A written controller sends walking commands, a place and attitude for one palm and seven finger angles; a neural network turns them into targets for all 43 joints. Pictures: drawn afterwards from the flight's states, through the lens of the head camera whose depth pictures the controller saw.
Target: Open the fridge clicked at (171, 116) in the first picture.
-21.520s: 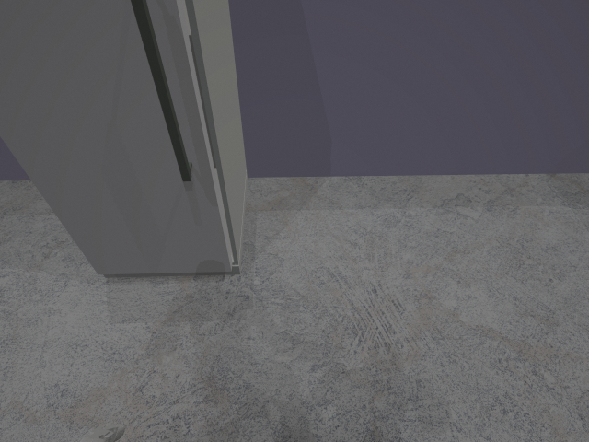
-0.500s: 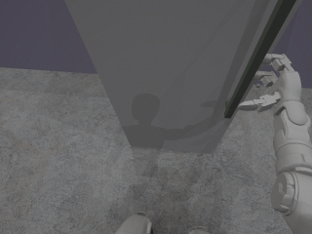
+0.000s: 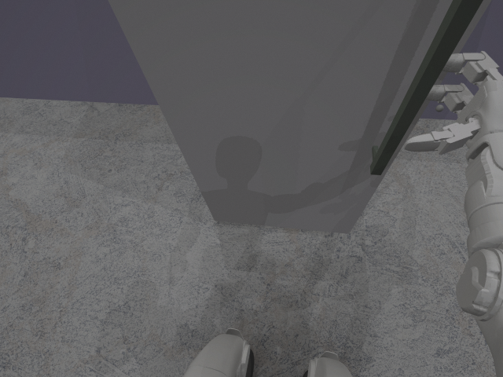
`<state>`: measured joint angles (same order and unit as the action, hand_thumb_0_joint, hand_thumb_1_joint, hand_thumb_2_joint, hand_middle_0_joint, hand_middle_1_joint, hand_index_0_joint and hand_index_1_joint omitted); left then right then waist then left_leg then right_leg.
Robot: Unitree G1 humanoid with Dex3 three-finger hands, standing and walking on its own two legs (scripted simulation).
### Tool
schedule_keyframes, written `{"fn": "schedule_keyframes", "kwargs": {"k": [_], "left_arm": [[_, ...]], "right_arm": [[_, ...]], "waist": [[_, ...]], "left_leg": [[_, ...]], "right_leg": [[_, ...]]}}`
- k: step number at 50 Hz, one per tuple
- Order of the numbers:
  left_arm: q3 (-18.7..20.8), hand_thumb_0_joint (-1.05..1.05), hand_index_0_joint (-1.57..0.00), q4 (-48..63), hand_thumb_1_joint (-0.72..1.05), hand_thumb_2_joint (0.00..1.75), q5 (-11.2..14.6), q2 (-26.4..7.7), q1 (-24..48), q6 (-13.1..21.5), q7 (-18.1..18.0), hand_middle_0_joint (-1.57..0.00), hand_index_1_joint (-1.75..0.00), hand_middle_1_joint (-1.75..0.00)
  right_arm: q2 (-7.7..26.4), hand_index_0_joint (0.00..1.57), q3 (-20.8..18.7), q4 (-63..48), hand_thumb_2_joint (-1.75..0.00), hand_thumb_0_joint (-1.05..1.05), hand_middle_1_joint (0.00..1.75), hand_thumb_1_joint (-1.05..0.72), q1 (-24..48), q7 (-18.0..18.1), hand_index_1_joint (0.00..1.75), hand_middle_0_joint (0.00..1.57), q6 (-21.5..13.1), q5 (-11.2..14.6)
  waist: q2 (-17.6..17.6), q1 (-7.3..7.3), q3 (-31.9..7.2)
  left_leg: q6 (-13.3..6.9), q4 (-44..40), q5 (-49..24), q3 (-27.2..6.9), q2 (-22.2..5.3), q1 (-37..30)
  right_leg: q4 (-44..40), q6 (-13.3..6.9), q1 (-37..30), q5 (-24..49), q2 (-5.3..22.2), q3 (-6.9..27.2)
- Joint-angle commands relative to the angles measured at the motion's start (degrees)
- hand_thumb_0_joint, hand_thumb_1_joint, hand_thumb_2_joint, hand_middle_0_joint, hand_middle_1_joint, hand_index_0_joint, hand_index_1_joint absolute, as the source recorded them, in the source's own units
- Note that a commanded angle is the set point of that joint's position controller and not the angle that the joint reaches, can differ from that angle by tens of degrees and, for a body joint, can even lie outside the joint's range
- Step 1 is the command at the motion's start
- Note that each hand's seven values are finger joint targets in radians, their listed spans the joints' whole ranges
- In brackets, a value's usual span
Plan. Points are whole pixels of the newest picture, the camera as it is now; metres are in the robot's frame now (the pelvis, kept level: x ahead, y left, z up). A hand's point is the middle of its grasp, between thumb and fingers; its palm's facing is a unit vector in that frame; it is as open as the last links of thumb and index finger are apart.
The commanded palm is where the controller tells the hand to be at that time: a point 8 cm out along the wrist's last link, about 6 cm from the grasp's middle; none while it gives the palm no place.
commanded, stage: slide the fingers in behind the handle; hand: right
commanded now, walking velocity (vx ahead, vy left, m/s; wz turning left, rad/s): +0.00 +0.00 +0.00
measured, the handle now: (424, 65) +0.56 -0.13 +0.14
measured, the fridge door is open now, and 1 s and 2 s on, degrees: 0 0 0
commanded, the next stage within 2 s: grip the handle and tug to test in 1.68 s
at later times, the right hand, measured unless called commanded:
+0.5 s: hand (423, 116) +0.51 -0.15 +0.09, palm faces -0.08 +1.00 -0.01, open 14.0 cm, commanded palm +0.48 -0.19 +0.10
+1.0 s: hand (403, 115) +0.51 -0.12 +0.10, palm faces -0.08 +1.00 +0.00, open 14.0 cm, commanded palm +0.48 -0.17 +0.10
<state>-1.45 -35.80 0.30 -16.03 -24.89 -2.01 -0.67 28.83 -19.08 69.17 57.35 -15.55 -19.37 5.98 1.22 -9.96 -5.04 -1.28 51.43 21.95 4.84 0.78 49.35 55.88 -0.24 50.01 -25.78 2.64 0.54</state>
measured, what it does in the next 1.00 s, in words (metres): stands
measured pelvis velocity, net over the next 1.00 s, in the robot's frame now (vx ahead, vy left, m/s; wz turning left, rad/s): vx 0.02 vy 0.00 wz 0.01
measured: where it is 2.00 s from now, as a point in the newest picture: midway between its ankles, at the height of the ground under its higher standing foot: outside the picture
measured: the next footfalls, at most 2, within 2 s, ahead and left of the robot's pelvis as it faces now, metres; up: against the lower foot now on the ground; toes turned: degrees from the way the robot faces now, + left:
none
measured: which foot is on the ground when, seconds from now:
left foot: down 0.00-1.00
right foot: down 0.00-1.00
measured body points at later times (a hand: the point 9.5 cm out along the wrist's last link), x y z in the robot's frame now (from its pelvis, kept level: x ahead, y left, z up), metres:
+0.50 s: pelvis +0.01 -0.01 +0.01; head +0.12 -0.01 +0.44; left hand +0.03 +0.25 -0.11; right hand +0.51 -0.20 +0.10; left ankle +0.02 +0.11 -0.68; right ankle +0.00 -0.11 -0.68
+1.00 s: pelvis +0.02 +0.00 +0.01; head +0.11 +0.00 +0.45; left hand +0.03 +0.26 -0.11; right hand +0.50 -0.17 +0.10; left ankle +0.02 +0.11 -0.68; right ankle +0.00 -0.11 -0.68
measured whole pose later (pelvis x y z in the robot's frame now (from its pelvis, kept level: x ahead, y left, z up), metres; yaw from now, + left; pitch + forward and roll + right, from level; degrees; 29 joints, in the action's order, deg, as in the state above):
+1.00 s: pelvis +0.02 +0.00 +0.01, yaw +1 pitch +18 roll +2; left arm -0.5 -35.4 0.4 -14.4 -23.1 -2.8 0.9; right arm 18.8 -15.4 62.0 48.5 -9.1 -20.9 6.3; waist 2.1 -8.1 -6.3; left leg -1.1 50.2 23.1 3.3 0.7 44.7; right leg 53.1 -0.3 44.2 -26.5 2.4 -0.9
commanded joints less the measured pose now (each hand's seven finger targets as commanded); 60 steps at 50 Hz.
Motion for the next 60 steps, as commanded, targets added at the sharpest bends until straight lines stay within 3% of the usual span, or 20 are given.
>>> {"fn": "schedule_keyframes", "kwargs": {"k": [1, 3, 7, 10, 15, 18, 19, 25, 28, 30, 33, 36, 37, 39, 46, 49, 55, 58, 59, 60], "left_arm": [[3.38, 0.00, -0.20, 2.99, 0.90, 0.90, -0.35, -9.49, -9.13, 0.97, -0.24, -0.20, -0.30, -0.30], [3.23, 0.00, -0.20, 3.50, 0.90, 0.90, -0.19, -9.43, -8.52, 0.82, -0.11, -0.20, -0.30, -0.30], [3.25, 0.00, -0.20, 4.11, 0.90, 0.90, -0.06, -9.48, -8.09, 0.77, -0.39, -0.20, -0.30, -0.30], [3.21, 0.00, -0.20, 4.58, 0.90, 0.90, -0.19, -8.93, -7.83, 0.98, -0.21, -0.20, -0.30, -0.30], [3.66, 0.00, -0.20, 4.60, 0.90, 0.90, -0.16, -8.54, -7.33, 0.89, 0.38, -0.20, -0.30, -0.30], [3.56, 0.00, -0.20, 4.39, 0.90, 0.90, 0.21, -8.73, -7.12, 0.47, 0.11, -0.20, -0.30, -0.30], [3.51, 0.00, -0.20, 4.48, 0.90, 0.90, 0.12, -8.50, -7.19, 0.60, 0.11, -0.20, -0.30, -0.30], [3.97, 0.00, -0.20, 3.87, 0.90, 0.90, -0.23, -8.02, -6.72, 0.92, 0.57, -0.20, -0.30, -0.30], [4.00, 0.00, -0.20, 3.66, 0.90, 0.90, -0.22, -8.34, -6.80, 0.55, 0.65, -0.20, -0.30, -0.30], [3.94, 0.00, -0.20, 4.07, 0.90, 0.90, -0.25, -8.09, -6.55, 0.36, 0.60, -0.20, -0.30, -0.30], [3.84, 0.00, -0.20, 4.11, 0.90, 0.90, -0.24, -7.70, -5.88, 0.35, 0.80, -0.20, -0.30, -0.30], [4.18, 0.00, -0.20, 4.50, 0.90, 0.90, -0.26, -7.78, -5.74, 0.47, 0.82, -0.20, -0.30, -0.30], [4.03, 0.00, -0.20, 4.32, 0.90, 0.90, -0.18, -7.49, -5.37, 0.57, 0.89, -0.20, -0.30, -0.30], [3.99, 0.00, -0.20, 3.79, 0.90, 0.90, -0.18, -7.79, -5.98, 0.65, 0.64, -0.20, -0.30, -0.30], [4.16, 0.00, -0.20, 3.96, 0.90, 0.90, -0.16, -7.61, -5.79, 0.57, 0.87, -0.20, -0.30, -0.30], [4.03, 0.00, -0.20, 4.05, 0.90, 0.90, -0.19, -7.42, -5.69, 0.63, 0.96, -0.20, -0.30, -0.30], [4.08, 0.00, -0.20, 4.25, 0.90, 0.90, -0.23, -7.22, -5.35, 0.90, 0.93, -0.20, -0.30, -0.30], [4.01, 0.00, -0.20, 4.16, 0.90, 0.90, -0.12, -7.16, -4.98, 1.07, 0.95, -0.20, -0.30, -0.30], [3.98, 0.00, -0.20, 3.90, 0.90, 0.90, -0.22, -7.23, -5.42, 1.12, 0.90, -0.20, -0.30, -0.30], [4.10, 0.00, -0.20, 3.99, 0.90, 0.90, -0.02, -7.33, -5.21, 1.14, 0.87, -0.20, -0.30, -0.30]], "right_arm": [[9.31, 0.30, 0.08, -12.71, -0.30, 0.00, 1.20, 0.50, 24.43, -0.31, 1.20, 0.30, -2.99, 0.10], [8.17, 0.30, 0.81, -12.88, -0.30, 0.00, 1.20, 0.50, 23.35, -0.21, 1.20, 0.30, -2.57, 0.49], [12.34, 0.30, -3.15, -15.10, -0.30, 0.00, 1.20, 0.50, 23.71, 1.20, 1.20, 0.30, -3.55, 0.92], [12.57, 0.30, -3.69, -17.70, -0.30, 0.00, 1.20, 0.50, 22.59, 2.47, 1.20, 0.30, -5.53, 0.28], [8.49, 0.30, -1.53, -19.38, -0.30, 0.00, 1.20, 0.50, 19.33, 3.23, 1.20, 0.30, -6.42, 0.25], [7.31, 0.30, -0.54, -15.21, -0.30, 0.00, 1.20, 0.50, 17.78, 2.75, 1.20, 0.30, -4.41, 0.47], [4.55, 0.30, 1.49, -15.38, -0.30, 0.00, 1.20, 0.50, 19.31, 2.63, 1.20, 0.30, -4.26, 0.65], [0.69, 0.30, 2.86, -18.85, -0.30, 0.00, 1.20, 0.50, 18.66, 3.45, 1.20, 0.30, -5.72, 1.73], [3.66, 0.30, 0.54, -16.68, -0.30, 0.00, 1.20, 0.50, 18.03, 4.29, 1.20, 0.30, -5.26, 1.03], [4.28, 0.30, 0.21, -17.68, -0.30, 0.00, 1.20, 0.50, 17.85, 4.96, 1.20, 0.30, -5.41, 0.20], [2.27, 0.30, 2.51, -18.59, -0.30, 0.00, 1.20, 0.50, 19.87, 5.58, 1.20, 0.30, -5.69, -0.54], [2.99, 0.30, 1.19, -22.13, -0.30, 0.00, 1.20, 0.50, 18.25, 6.10, 1.20, 0.30, -6.84, 0.05], [0.40, 0.30, 3.01, -21.35, -0.30, 0.00, 1.20, 0.50, 18.72, 5.91, 1.20, 0.30, -6.53, 0.62], [1.78, 0.30, 2.23, -19.70, -0.30, 0.00, 1.20, 0.50, 19.55, 5.92, 1.20, 0.30, -6.24, 0.73], [0.89, 0.30, 2.09, -19.55, -0.30, 0.00, 1.20, 0.50, 15.75, 6.27, 1.20, 0.30, -5.53, 0.59], [-0.95, 0.30, 3.49, -18.57, -0.30, 0.00, 1.20, 0.50, 16.92, 6.43, 1.20, 0.30, -5.32, 0.81], [0.98, 0.30, 1.76, -20.26, -0.30, 0.00, 1.20, 0.50, 17.31, 7.28, 1.20, 0.30, -6.65, 0.45], [0.43, 0.30, 2.15, -19.26, -0.30, 0.00, 1.20, 0.50, 16.05, 7.34, 1.20, 0.30, -6.81, 0.37], [0.30, 0.30, 2.49, -18.86, -0.30, 0.00, 1.20, 0.50, 17.41, 7.36, 1.20, 0.30, -6.88, 0.38], [1.30, 0.30, 1.85, -18.90, -0.30, 0.00, 1.20, 0.50, 17.10, 7.33, 1.20, 0.30, -6.93, 0.21]], "waist": [[7.21, -1.04, -27.47], [6.02, -0.97, -25.52], [3.20, -0.18, -25.32], [5.65, 0.87, -27.51], [5.79, 1.01, -27.91], [2.05, 0.30, -23.05], [2.81, -0.60, -22.28], [4.38, 0.35, -26.78], [1.48, 0.73, -24.54], [3.17, 1.33, -26.26], [3.87, 0.56, -24.39], [5.39, 1.70, -29.84], [4.55, 0.88, -28.54], [1.69, 0.22, -26.27], [2.55, 1.69, -27.26], [1.16, 0.61, -24.12], [1.48, 1.56, -26.49], [0.69, 1.67, -25.15], [-0.92, 0.69, -24.25], [-0.30, 1.31, -24.60]], "left_leg": [[0.11, -5.69, -15.73, -3.20, 1.71, -11.66], [0.15, -6.21, -14.75, -3.18, 1.81, -12.20], [0.30, -6.33, -15.24, -3.72, 1.82, -15.46], [0.03, -5.30, -17.64, -3.52, 1.92, -16.01], [0.11, -5.05, -20.53, -3.06, 2.03, -15.39], [0.29, -5.91, -19.05, -3.09, 1.93, -16.13], [0.14, -5.91, -19.03, -2.80, 1.96, -14.74], [0.07, -4.89, -22.17, -2.32, 1.96, -13.01], [0.19, -4.85, -21.81, -2.63, 1.80, -15.28], [0.10, -4.27, -23.30, -2.78, 1.55, -15.91], [0.10, -4.56, -21.51, -2.71, 1.57, -14.62], [-0.07, -4.01, -24.10, -2.82, 1.64, -15.67], [0.15, -4.58, -23.92, -2.86, 1.75, -15.54], [0.22, -4.83, -23.61, -3.04, 1.80, -16.91], [0.12, -4.96, -24.82, -3.07, 1.63, -18.04], [0.24, -5.60, -24.08, -3.24, 1.68, -18.58], [0.35, -5.64, -23.90, -4.14, 1.38, -20.74], [0.36, -5.98, -23.26, -4.30, 1.36, -20.86], [0.49, -6.15, -23.39, -4.37, 1.38, -21.14], [0.54, -6.18, -22.68, -4.57, 1.27, -21.55]], "right_leg": [[-6.23, -1.40, -19.29, 18.90, -1.90, 1.72], [-6.79, -1.50, -17.72, 16.95, -2.02, 1.40], [-7.27, -1.78, -15.40, 15.83, -2.13, 1.08], [-7.27, -1.43, -17.85, 19.14, -2.15, 1.26], [-7.07, -1.07, -21.15, 23.22, -1.81, 1.06], [-7.97, -1.35, -17.07, 19.29, -2.01, 0.60], [-7.97, -1.44, -18.20, 20.07, -2.05, 0.81], [-6.71, -0.72, -24.27, 27.52, -1.56, 1.54], [-7.13, -1.01, -19.84, 24.24, -2.01, 1.21], [-6.95, -0.99, -20.29, 25.97, -2.16, 1.00], [-7.10, -0.93, -20.26, 23.80, -2.24, 1.05], [-6.45, -0.59, -24.10, 28.83, -1.96, 1.41], [-6.47, -0.73, -23.48, 27.32, -2.07, 1.01], [-6.72, -1.13, -20.46, 24.80, -2.22, 0.92], [-7.19, -0.96, -20.62, 25.79, -2.39, 0.54], [-7.70, -1.36, -18.17, 22.91, -2.74, 0.01], [-7.81, -1.42, -17.33, 20.82, -3.06, -0.45], [-7.89, -1.44, -16.17, 19.39, -3.15, -0.68], [-7.92, -1.68, -15.51, 18.99, -3.19, -0.66], [-8.08, -1.55, -14.79, 17.95, -3.24, -0.79]]}}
